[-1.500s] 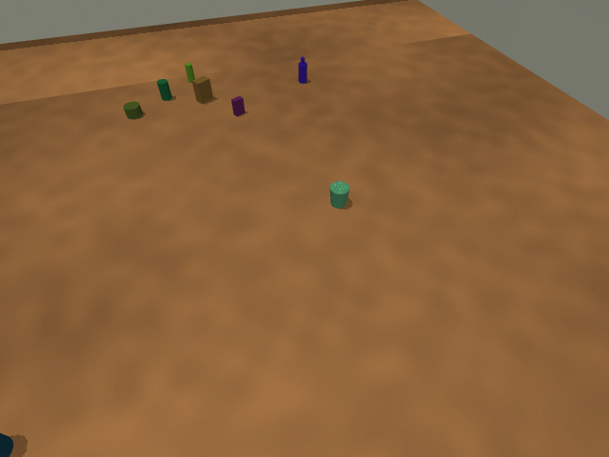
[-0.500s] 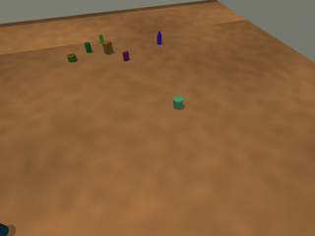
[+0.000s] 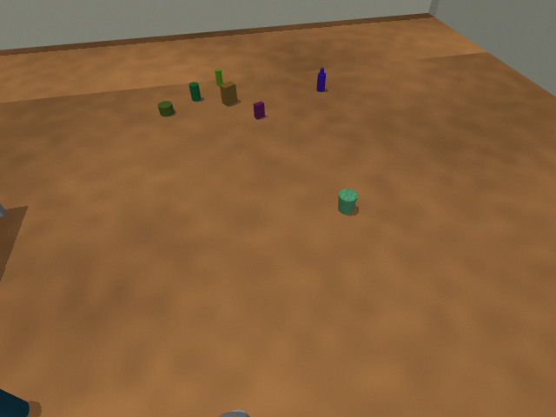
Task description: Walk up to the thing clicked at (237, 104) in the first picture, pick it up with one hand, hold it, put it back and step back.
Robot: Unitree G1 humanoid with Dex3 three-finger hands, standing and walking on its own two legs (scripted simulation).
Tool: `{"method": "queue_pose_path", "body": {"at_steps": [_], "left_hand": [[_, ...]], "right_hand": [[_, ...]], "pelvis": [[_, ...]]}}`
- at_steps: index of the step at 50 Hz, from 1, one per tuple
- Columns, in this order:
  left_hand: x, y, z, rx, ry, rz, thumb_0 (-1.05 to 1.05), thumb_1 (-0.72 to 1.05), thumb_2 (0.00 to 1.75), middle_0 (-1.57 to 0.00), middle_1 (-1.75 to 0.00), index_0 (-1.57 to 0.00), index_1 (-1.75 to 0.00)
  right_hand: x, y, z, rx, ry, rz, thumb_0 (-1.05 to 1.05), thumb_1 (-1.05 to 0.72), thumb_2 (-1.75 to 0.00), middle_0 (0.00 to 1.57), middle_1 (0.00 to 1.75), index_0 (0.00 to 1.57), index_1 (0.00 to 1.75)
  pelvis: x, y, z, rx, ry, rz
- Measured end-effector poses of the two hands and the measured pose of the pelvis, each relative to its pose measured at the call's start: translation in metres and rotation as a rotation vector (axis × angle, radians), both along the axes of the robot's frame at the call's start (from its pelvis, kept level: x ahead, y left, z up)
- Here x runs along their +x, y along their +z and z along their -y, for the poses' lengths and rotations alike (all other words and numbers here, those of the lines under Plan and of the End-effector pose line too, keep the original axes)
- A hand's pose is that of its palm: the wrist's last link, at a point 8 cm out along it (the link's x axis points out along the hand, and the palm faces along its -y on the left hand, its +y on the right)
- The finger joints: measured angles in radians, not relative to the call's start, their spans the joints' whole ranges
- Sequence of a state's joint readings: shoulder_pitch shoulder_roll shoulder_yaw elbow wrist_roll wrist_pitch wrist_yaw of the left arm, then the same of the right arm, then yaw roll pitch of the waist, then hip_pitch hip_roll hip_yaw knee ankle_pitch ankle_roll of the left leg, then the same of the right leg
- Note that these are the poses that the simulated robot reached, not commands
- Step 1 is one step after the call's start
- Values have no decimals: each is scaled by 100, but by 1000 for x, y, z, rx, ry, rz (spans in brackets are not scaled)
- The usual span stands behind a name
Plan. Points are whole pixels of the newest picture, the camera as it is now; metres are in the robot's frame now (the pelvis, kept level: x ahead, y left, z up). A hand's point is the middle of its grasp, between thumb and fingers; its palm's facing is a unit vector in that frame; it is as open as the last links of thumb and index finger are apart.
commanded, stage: walk up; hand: left
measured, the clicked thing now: (259, 110) +2.08 +0.24 -0.72
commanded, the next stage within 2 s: none
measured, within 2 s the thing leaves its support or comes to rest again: neither
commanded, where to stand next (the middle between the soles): +1.71 +0.01 m, yaw +0 degrees
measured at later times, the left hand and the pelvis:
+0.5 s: hand (135, 287) +0.39 +0.33 -0.13, palm faces -0.08 -0.93 -0.35, open 7.4 cm; pelvis +0.29 +0.05 +0.00, yaw +0 degrees
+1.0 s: hand (188, 208) +0.62 +0.27 -0.14, palm faces +0.00 -0.93 -0.36, open 7.4 cm; pelvis +0.60 +0.00 +0.00, yaw +1 degrees
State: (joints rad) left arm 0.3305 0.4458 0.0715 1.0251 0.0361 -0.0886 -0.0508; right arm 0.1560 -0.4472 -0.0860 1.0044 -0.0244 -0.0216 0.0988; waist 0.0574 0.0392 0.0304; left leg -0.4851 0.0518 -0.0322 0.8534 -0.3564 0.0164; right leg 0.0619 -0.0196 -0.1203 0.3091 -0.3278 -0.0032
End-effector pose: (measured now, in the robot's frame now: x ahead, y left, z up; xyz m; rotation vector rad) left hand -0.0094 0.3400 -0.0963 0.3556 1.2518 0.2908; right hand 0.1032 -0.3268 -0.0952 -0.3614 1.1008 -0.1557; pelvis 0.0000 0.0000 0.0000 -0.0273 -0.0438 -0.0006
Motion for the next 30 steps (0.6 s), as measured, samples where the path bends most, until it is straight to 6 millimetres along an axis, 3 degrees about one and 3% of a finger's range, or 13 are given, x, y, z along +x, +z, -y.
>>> {"method": "queue_pose_path", "body": {"at_steps": [5,8,10,15,18,22,26,30], "left_hand": [[26,-19,-21,-14,37,-64,1,90,89,-21,-30,-20,-30],[61,-40,-37,-27,52,-82,1,90,89,-21,-30,-20,-30],[94,-49,-41,-42,50,-82,1,90,89,-21,-30,-20,-30],[203,-36,-34,-99,-53,26,1,91,89,-21,-30,-20,-30],[271,-20,-32,-112,-104,128,1,91,89,-21,-30,-20,-30],[344,-3,-32,-101,-154,183,1,90,89,-21,-30,-20,-30],[408,10,-30,-71,-183,172,1,90,89,-21,-30,-20,-30],[477,12,-20,-29,-197,165,1,90,89,-21,-30,-20,-30]], "right_hand": [[91,2,-24,-3,74,43,1,-91,-89,20,30,20,30],[143,-4,-44,-17,89,81,1,-91,-89,20,30,21,30],[166,-5,-56,-25,89,112,1,-91,-89,20,30,21,30],[180,4,-74,3,5,118,1,-91,-89,20,30,21,30],[179,7,-72,2,-37,67,1,-91,-89,21,30,21,30],[189,4,-63,0,-77,6,1,-90,-89,21,30,21,30],[214,-4,-48,3,-107,-40,1,-90,-89,21,30,21,30],[255,-23,-28,9,-127,-89,1,-90,-89,21,30,21,30]], "pelvis": [[54,-13,-16,-10,32,0],[97,-28,-32,12,38,-8],[119,-32,-43,34,39,-3],[169,-13,-56,29,21,15],[201,-4,-58,42,17,20],[248,1,-56,54,9,18],[299,1,-48,58,6,1],[358,-10,-31,69,1,-24]]}}
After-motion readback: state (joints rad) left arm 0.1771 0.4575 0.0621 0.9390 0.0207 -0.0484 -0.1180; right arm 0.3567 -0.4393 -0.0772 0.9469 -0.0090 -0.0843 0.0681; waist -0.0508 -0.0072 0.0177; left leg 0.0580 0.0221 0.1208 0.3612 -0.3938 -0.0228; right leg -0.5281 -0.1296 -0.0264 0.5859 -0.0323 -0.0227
